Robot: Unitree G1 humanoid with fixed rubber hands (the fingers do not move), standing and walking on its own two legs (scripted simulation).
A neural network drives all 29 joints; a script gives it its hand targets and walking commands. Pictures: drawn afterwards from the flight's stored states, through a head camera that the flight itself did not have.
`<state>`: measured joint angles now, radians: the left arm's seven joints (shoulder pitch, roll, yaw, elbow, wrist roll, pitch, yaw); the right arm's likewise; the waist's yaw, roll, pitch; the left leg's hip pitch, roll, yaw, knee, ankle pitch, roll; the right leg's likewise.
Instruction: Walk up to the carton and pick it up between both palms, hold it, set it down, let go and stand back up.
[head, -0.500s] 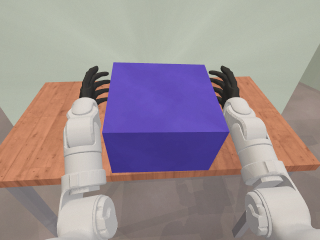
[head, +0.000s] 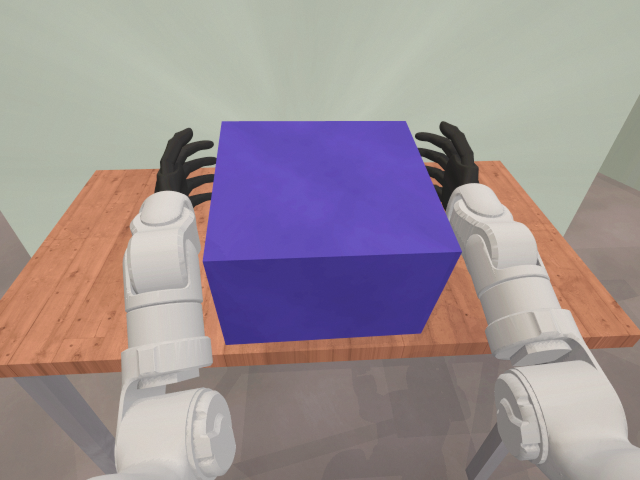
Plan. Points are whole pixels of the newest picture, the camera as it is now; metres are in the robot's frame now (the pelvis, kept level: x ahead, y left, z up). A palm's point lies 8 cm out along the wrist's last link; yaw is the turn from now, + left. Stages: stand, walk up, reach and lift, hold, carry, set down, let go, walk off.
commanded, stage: hold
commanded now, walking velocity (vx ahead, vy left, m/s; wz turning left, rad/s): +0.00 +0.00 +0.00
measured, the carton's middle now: (320, 226) +0.37 -0.01 +0.17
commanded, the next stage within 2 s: none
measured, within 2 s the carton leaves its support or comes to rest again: neither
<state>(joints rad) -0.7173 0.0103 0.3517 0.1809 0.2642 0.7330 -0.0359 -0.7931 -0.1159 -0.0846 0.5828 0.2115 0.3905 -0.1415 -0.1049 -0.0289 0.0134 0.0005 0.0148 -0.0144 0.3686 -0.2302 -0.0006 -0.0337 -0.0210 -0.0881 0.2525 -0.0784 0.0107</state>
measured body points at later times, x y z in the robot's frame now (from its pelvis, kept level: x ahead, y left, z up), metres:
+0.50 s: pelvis +0.00 -0.01 +0.00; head -0.07 +0.01 +0.44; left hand +0.38 +0.17 +0.25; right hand +0.38 -0.16 +0.26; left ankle -0.01 +0.11 -0.75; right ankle +0.05 -0.13 -0.75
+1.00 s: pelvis +0.00 -0.01 +0.00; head -0.06 +0.00 +0.45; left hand +0.38 +0.17 +0.25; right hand +0.39 -0.16 +0.25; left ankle -0.01 +0.11 -0.75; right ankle +0.05 -0.13 -0.75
